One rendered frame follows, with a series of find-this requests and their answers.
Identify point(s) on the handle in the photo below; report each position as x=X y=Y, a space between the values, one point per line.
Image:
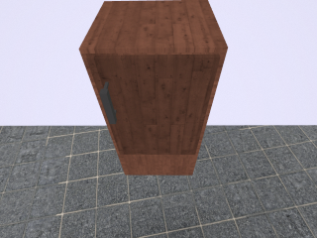
x=107 y=103

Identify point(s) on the cupboard door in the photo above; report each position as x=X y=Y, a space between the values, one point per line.
x=160 y=100

